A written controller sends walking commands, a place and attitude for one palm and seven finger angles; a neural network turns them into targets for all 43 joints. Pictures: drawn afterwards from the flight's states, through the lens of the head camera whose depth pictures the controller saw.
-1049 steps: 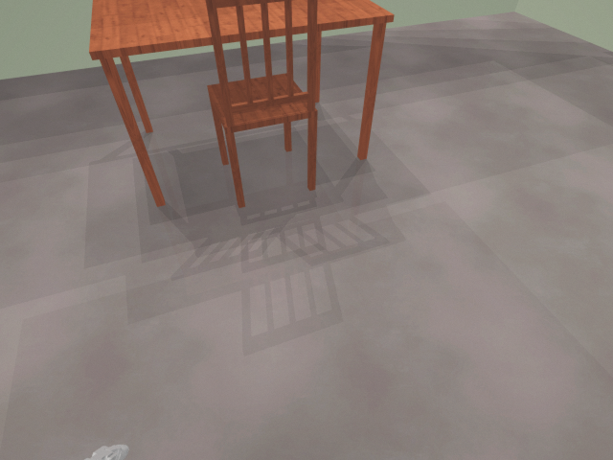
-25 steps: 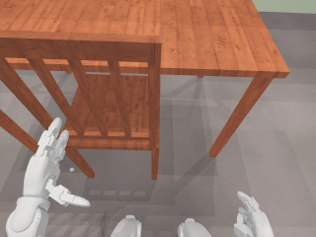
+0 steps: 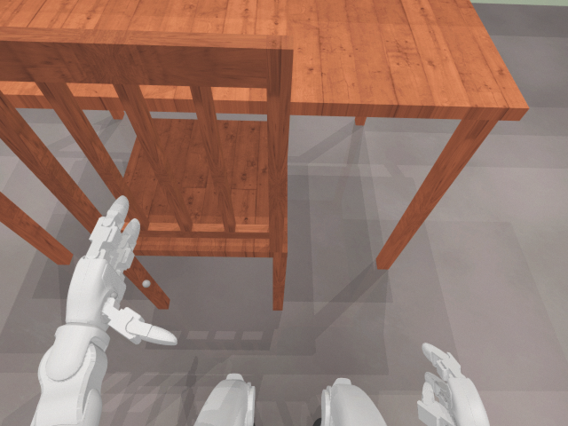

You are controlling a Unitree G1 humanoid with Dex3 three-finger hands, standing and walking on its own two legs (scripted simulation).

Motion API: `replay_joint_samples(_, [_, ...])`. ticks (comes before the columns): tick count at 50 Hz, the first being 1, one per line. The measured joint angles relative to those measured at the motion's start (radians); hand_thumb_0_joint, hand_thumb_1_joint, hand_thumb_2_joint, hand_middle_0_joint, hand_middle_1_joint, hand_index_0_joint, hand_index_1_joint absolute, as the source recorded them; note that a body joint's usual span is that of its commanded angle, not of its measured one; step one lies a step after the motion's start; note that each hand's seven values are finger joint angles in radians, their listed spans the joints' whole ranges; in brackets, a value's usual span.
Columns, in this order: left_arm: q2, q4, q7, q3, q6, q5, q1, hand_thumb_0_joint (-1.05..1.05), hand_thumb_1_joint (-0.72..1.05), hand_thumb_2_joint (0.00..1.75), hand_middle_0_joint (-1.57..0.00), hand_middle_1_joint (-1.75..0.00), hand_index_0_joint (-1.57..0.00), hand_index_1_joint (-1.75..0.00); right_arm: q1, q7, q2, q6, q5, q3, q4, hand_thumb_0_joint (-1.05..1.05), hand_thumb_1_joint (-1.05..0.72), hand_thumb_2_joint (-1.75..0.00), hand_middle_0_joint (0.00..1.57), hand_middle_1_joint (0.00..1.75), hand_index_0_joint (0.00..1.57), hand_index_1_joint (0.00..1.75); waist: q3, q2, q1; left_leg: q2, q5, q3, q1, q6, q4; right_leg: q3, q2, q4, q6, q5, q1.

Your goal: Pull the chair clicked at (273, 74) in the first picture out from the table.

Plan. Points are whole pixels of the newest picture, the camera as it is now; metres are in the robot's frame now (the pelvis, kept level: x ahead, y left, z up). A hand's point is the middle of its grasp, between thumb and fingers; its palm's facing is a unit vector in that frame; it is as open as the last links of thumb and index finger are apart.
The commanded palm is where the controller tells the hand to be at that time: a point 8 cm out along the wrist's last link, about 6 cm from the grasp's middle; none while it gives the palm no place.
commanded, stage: aim the fingers beside a spindle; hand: left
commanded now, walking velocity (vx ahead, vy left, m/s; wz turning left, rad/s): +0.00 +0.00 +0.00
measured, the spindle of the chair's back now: (163, 172) +0.47 +0.21 +0.03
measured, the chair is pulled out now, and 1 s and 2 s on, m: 0.00 0.00 0.00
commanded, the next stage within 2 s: none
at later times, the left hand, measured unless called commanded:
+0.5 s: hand (162, 266) +0.32 +0.18 +0.02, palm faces +0.01 -1.00 -0.04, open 16.9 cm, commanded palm +0.30 +0.23 +0.01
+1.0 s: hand (168, 275) +0.32 +0.18 +0.00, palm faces -0.01 -1.00 -0.02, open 16.9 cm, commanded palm +0.29 +0.23 +0.01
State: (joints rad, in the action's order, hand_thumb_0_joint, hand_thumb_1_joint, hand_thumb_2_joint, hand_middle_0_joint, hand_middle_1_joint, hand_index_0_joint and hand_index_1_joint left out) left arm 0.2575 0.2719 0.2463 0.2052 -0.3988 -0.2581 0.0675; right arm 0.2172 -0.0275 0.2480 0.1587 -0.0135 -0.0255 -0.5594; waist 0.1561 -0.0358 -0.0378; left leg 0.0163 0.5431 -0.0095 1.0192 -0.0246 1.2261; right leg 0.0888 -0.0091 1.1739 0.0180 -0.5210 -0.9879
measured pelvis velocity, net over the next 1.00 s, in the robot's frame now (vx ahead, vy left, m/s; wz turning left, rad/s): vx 0.00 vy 0.00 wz -0.01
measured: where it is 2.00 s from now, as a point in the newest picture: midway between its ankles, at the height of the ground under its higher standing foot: outside the picture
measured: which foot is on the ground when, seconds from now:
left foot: down 0.00-1.00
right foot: down 0.00-1.00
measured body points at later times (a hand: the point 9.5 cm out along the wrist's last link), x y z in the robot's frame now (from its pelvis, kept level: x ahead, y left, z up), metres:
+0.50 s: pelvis +0.00 +0.01 -0.01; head +0.11 +0.02 +0.42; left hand +0.32 +0.23 +0.02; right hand +0.16 -0.24 -0.11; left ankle +0.02 +0.10 -0.64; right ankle +0.02 -0.11 -0.64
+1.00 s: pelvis +0.00 +0.00 -0.01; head +0.11 +0.00 +0.43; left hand +0.31 +0.23 +0.01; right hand +0.16 -0.25 -0.11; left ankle +0.02 +0.10 -0.64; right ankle +0.02 -0.11 -0.64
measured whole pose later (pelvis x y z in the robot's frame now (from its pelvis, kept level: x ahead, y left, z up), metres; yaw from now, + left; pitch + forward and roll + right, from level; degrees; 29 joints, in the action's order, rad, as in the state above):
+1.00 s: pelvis +0.00 +0.00 -0.01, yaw +0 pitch +22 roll -2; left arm 0.24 0.36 0.20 0.17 -0.42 -0.23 -0.01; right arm 0.21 -0.01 0.26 0.09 -0.01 -0.01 -0.56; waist 0.17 -0.03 -0.04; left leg 0.02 0.57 0.00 1.09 -0.02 1.27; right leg 0.08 -0.01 1.23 0.02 -0.54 -1.07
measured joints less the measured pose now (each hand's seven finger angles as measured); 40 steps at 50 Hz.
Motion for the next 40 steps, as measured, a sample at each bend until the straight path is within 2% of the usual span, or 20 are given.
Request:
replay_joint_samples(3, [-0.005,0.003,-0.009,-0.003,-0.001,0.003,-0.005,-0.01,-0.5,0.3,-0.06,-0.08,-0.06,-0.08,0.004,-0.002,0.0,0.0,0.003,0.002,0.0,0.01,-0.9,-0.9,0.2,0.3,0.2,0.3,-0.001,0.002,-0.002,0.0,0.001,0.003,0.005,-0.002,0.002,-0.003,0.0,0.002,-0.002,0.0,-0.006])
replay_joint_samples(9, [-0.017,-0.022,-0.036,-0.016,-0.043,0.015,-0.013,-0.01,-0.5,0.3,-0.06,-0.08,-0.06,-0.08,0.01,0.006,0.002,-0.004,0.009,0.009,-0.006,0.01,-0.9,-0.9,0.2,0.3,0.2,0.3,0.004,0.005,-0.001,-0.003,0.005,0.006,0.016,-0.006,0.01,-0.006,-0.003,0.009,-0.006,-0.002,-0.017])
replay_joint_samples(18, [-0.029,0.037,-0.058,-0.043,-0.021,0.04,-0.067,-0.01,-0.5,0.3,-0.06,-0.08,-0.06,-0.08,-0.005,0.011,0.004,-0.027,0.011,0.01,0.001,0.01,-0.9,-0.9,0.2,0.3,0.2,0.3,0.002,0.006,-0.004,-0.005,0.012,0.011,0.06,-0.01,0.041,-0.011,-0.007,0.043,-0.009,-0.011,-0.063])
replay_joint_samples(24, [-0.027,0.015,-0.09,-0.037,-0.055,0.052,-0.089,-0.01,-0.5,0.3,-0.06,-0.08,-0.06,-0.08,-0.012,0.015,-0.005,-0.037,0.017,0.011,-0.005,0.01,-0.9,-0.9,0.2,0.3,0.2,0.3,0.003,0.008,-0.003,-0.004,0.017,0.012,0.076,-0.008,0.053,-0.013,-0.006,0.056,-0.008,-0.015,-0.081])
replay_joint_samples(34, [-0.026,0.092,-0.072,-0.031,-0.024,0.05,-0.119,-0.01,-0.5,0.3,-0.06,-0.08,-0.06,-0.08,-0.013,0.019,-0.003,-0.07,0.009,0.007,0.0,0.01,-0.9,-0.9,0.2,0.3,0.2,0.3,0.012,0.005,-0.005,0.0,0.027,0.013,0.099,-0.005,0.07,-0.014,-0.002,0.078,-0.004,-0.026,-0.107])
replay_joint_samples(40, [-0.016,0.027,-0.086,-0.009,-0.058,0.047,-0.09,-0.01,-0.5,0.3,-0.06,-0.08,-0.06,-0.08,-0.011,0.013,-0.005,-0.07,0.012,0.013,-0.003,0.01,-0.9,-0.9,0.2,0.3,0.2,0.3,0.002,0.01,-0.004,0.003,0.026,0.011,0.083,-0.001,0.061,-0.012,0.002,0.068,0.0,-0.025,-0.091])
